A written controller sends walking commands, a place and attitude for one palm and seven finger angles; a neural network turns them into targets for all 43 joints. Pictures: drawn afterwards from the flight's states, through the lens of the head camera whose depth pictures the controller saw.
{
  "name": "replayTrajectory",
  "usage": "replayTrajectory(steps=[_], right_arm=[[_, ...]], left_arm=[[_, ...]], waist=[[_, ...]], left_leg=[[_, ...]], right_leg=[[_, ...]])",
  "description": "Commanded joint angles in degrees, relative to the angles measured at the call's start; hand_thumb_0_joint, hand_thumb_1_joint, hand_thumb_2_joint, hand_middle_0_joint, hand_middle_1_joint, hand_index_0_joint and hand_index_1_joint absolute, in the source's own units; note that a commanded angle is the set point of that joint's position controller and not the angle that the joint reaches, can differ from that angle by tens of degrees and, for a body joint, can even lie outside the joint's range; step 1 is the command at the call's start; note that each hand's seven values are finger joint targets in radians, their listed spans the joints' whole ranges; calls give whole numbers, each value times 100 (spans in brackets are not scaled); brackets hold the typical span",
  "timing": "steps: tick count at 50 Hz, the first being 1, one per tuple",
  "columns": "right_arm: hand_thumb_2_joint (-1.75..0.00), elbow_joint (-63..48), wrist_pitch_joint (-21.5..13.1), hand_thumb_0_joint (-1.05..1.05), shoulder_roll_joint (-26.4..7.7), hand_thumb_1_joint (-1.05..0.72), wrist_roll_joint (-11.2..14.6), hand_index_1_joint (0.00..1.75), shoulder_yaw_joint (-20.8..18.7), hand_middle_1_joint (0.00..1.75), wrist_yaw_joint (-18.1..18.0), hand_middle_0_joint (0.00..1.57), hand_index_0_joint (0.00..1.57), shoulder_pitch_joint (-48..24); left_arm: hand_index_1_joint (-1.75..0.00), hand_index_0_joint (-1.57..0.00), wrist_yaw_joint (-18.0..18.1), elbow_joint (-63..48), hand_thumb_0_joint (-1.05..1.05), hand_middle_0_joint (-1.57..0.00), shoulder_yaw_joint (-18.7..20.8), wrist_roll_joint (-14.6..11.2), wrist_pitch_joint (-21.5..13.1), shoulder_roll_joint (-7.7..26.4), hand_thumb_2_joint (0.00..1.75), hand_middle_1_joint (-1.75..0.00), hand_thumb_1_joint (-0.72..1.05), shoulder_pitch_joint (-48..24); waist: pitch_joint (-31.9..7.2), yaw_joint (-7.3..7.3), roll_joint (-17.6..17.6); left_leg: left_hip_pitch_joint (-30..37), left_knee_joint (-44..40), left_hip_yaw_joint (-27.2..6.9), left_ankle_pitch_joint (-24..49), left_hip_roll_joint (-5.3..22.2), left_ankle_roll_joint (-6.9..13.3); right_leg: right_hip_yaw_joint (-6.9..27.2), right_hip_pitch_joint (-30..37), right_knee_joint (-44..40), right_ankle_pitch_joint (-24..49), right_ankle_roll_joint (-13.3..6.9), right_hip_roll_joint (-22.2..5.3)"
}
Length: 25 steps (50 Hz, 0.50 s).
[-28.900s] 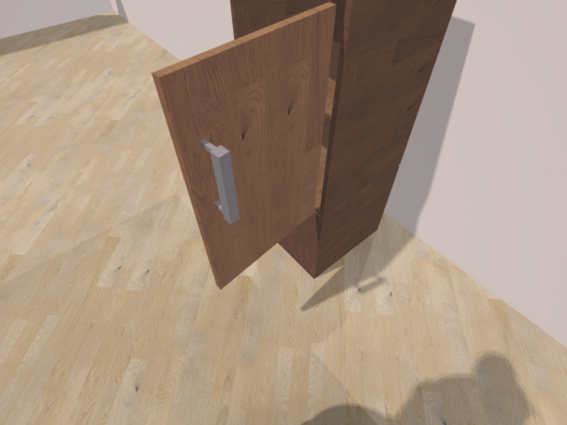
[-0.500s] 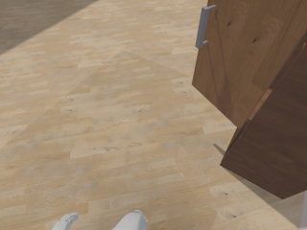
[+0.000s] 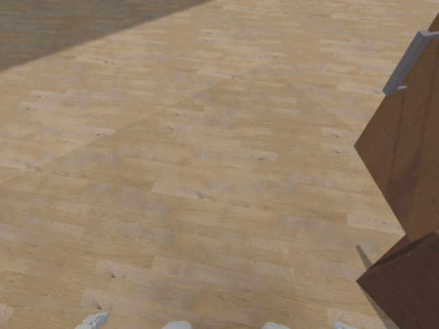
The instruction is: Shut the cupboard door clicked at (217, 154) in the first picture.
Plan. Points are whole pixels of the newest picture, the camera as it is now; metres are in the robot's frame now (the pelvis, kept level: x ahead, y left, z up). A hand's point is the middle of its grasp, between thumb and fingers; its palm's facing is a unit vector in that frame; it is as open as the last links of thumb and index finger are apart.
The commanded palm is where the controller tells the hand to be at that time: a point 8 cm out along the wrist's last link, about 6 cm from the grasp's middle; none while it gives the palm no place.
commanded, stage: walk to a spot facing it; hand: left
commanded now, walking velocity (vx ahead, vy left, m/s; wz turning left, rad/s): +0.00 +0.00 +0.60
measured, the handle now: (412, 64) +0.72 -0.44 +0.05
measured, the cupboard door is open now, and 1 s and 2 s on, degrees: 66 66 66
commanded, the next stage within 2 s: turn to face it in 1.50 s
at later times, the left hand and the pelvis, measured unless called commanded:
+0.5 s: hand out of the picture +0.04 +0.22 -0.16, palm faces +0.33 -0.92 -0.23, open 7.4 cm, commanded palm none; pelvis +0.04 +0.00 +0.01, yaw +19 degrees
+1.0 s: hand out of the picture +0.09 +0.17 -0.15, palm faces +0.66 -0.73 -0.19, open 7.3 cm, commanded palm none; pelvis +0.20 +0.02 +0.02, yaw +40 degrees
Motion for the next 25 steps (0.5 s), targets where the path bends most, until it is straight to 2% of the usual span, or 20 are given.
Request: replayTrajectory(steps=[1, 2, 3, 4, 5, 6, 9, 10, 12, 14, 15, 16, 17, 18, 19, 20, 22, 23, 25], right_arm=[[-90, -644, -67, 0, -676, -90, 66, 30, -305, 30, 22, 20, 20, -160], [-90, -599, -43, 0, -608, -90, 53, 30, -331, 30, 27, 20, 20, -231], [-90, -536, -42, 0, -624, -90, 44, 30, -317, 30, 49, 20, 20, -226], [-90, -451, -25, 0, -612, -90, 38, 30, -295, 30, 89, 20, 20, -130], [-90, -406, -21, 0, -501, -90, 65, 30, -257, 30, 128, 20, 20, -36], [-90, -386, -19, 0, -417, -90, 70, 30, -215, 30, 151, 20, 20, -50], [-90, -450, -44, 0, -260, -90, 94, 30, -133, 30, 174, 20, 20, -302], [-90, -467, -68, 0, -230, -90, 102, 30, -109, 30, 184, 20, 20, -330], [-90, -515, -114, 0, -246, -90, 97, 30, -96, 30, 177, 20, 20, -340], [-90, -465, -182, 0, -335, -90, 76, 30, -101, 30, 169, 20, 20, -21], [-90, -390, -219, 0, -452, -90, 62, 30, -134, 30, 179, 20, 20, 203], [-90, -288, -283, 0, -887, -90, 30, 30, -232, 30, 156, 20, 20, 666], [-90, -189, -286, 0, -1568, -90, -70, 30, -408, 30, 97, 20, 20, 1166], [-90, 14, -284, 0, -1612, -90, -61, 30, -407, 30, 49, 20, 20, 1687], [-90, 27, -337, 0, -1470, -90, -59, 30, -343, 30, -10, 20, 20, 1686], [-90, -46, -400, 0, -1253, -90, -39, 30, -269, 30, -57, 20, 20, 1400], [-90, -87, -492, 0, -1059, -90, -26, 30, -195, 30, -91, 20, 20, 1059], [-90, -70, -517, 0, -1068, -90, -14, 30, -186, 30, -102, 20, 20, 1017], [-90, 9, -545, 0, -1080, -90, -5, 30, -188, 30, -110, 20, 20, 1063]], left_arm=[[-30, -20, 110, -249, 0, -20, 312, 118, -248, 1422, 90, -30, 90, 947], [-30, -20, 153, -349, 0, -20, 311, 122, -250, 1128, 90, -30, 90, 621], [-30, -20, 177, -410, 0, -20, 261, 118, -251, 954, 90, -30, 90, 344], [-30, -20, 185, -446, 0, -20, 205, 116, -254, 783, 90, -30, 90, 104], [-30, -20, 196, -463, 0, -20, 204, 130, -248, 719, 90, -30, 90, -15], [-30, -20, 195, -466, 0, -20, 204, 129, -267, 742, 90, -30, 90, 55], [-30, -20, 183, -293, 0, -20, 275, 120, -267, 907, 90, -30, 90, 462], [-30, -20, 174, -216, 0, -20, 300, 124, -271, 961, 90, -30, 90, 581], [-30, -20, 142, -142, 0, -20, 351, 122, -269, 1035, 90, -30, 90, 685], [-30, -20, 77, -102, 0, -20, 373, 96, -277, 1074, 90, -30, 90, 577], [-30, -20, 34, -84, 0, -20, 364, 65, -271, 1022, 90, -30, 90, 537], [-30, -20, -13, -158, 0, -20, 341, 13, -244, 820, 90, -30, 90, 485], [-30, -20, -93, -485, 0, -20, 221, 2, -232, 388, 90, -30, 90, 194], [-30, -20, -99, -774, 0, -20, 143, 98, -243, 489, 90, -30, 90, -625], [-30, -20, -88, -794, 0, -20, 182, 104, -275, 423, 90, -30, 90, -923], [-30, -20, -112, -702, 0, -20, 190, 81, -310, 457, 90, -30, 90, -895], [-30, -20, -180, -493, 0, -20, 199, 59, -319, 462, 90, -30, 90, -657], [-30, -20, -195, -413, 0, -20, 183, 41, -307, 445, 90, -30, 90, -572], [-30, -20, -224, -382, 0, -20, 145, 26, -308, 391, 90, -30, 90, -593]], waist=[[-799, 339, -1668], [-600, 168, -1391], [-422, 49, -1444], [-435, -87, -1306], [-549, -163, -1208], [-639, -121, -1119], [-807, 139, -1105], [-864, 217, -1199], [-866, 271, -1186], [-904, 101, -1050], [-936, -14, -719], [-1074, -312, 370], [-884, -602, 2159], [-697, -918, 1383], [-592, -807, 1140], [-459, -637, 1203], [-423, -393, 918], [-449, -322, 850], [-497, -300, 730]], left_leg=[[-1432, 3036, 132, -1904, -324, 150], [-1561, 3764, -8, -1520, -139, 186], [-1636, 4084, 57, -1270, 26, 143], [-1485, 4062, 164, -1001, 131, 90], [-1305, 3644, 329, -987, 146, 43], [-1175, 3171, 509, -972, 136, 7], [-907, 1852, 904, -1031, 67, 4], [-839, 1533, 996, -1022, 73, 39], [-618, 918, 1122, -1020, 83, 119], [37, -1, 1278, -662, 58, 208], [728, -642, 1251, -373, 29, 274], [1692, -1423, 158, -425, 658, 602], [2418, -1870, -2137, -201, 2174, 1368], [2174, -2074, -2626, -250, 2517, 1829], [1830, -2020, -2331, -265, 2170, 1683], [1636, -2007, -2019, -112, 1973, 1574], [1623, -1876, -1316, 994, 1563, 1412], [1631, -1844, -1063, 1346, 1462, 1384], [1554, -1796, -835, 1454, 1295, 1348]], right_leg=[[2453, 1044, -2503, 837, -1200, -2481], [2372, 721, -2413, 752, -1296, -2248], [1985, 578, -2275, 1070, -1301, -2059], [1257, 523, -2100, 1458, -1231, -1817], [745, 660, -1925, 1978, -1146, -1676], [399, 883, -1799, 2523, -1096, -1600], [56, 1476, -1513, 3446, -1084, -1667], [35, 1684, -1513, 3360, -1059, -1723], [93, 1711, -1549, 2722, -1035, -1881], [-88, 1367, -1416, 1422, -868, -1872], [-348, 857, -1062, 606, -653, -1719], [-740, -177, 21, -255, -332, -1349], [-1022, -1984, 1631, -1758, 61, -454], [-293, -2448, 2245, -1638, -51, -464], [-2, -2406, 2506, -1200, -83, -465], [119, -2405, 2605, -771, -58, -531], [188, -2158, 2376, -188, 0, -484], [147, -1993, 2137, -77, 27, -436], [35, -1589, 1408, -3, 55, -327]])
